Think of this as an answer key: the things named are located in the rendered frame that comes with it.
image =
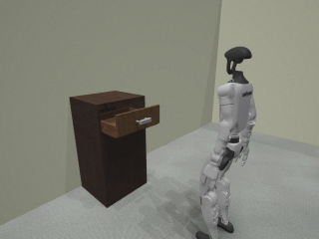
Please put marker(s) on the left robot forearm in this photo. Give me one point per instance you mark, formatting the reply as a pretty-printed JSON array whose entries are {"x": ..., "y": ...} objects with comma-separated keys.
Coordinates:
[{"x": 223, "y": 138}]

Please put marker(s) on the drawer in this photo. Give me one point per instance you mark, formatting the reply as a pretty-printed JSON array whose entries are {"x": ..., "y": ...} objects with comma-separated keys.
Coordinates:
[{"x": 122, "y": 122}]

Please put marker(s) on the humanoid robot head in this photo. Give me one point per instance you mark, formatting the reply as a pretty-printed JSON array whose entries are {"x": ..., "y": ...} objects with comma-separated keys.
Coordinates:
[{"x": 237, "y": 55}]

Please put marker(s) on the handle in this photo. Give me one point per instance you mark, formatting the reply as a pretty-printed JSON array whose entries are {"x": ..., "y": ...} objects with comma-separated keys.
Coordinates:
[{"x": 143, "y": 121}]

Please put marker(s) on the right robot upper arm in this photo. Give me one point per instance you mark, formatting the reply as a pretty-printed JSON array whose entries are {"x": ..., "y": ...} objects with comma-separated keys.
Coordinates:
[{"x": 252, "y": 109}]

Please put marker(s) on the right robot foot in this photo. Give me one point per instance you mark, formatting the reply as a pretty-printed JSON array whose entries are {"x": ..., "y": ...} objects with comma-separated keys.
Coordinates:
[{"x": 228, "y": 227}]

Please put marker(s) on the cabinet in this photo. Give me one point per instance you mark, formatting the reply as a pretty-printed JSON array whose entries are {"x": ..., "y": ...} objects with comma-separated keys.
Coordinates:
[{"x": 110, "y": 168}]

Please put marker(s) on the right robot forearm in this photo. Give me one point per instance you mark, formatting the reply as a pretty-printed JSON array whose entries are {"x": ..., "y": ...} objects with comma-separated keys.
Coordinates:
[{"x": 245, "y": 134}]

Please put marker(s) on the left robot hand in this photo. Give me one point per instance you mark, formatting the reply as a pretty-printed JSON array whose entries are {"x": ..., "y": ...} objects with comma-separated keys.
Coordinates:
[{"x": 212, "y": 172}]

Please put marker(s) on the left robot upper arm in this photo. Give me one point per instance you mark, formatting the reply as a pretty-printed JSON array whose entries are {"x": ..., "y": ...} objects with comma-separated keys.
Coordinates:
[{"x": 226, "y": 94}]

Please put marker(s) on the right robot hand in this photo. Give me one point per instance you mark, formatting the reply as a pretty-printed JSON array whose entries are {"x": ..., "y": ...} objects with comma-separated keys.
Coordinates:
[{"x": 245, "y": 153}]

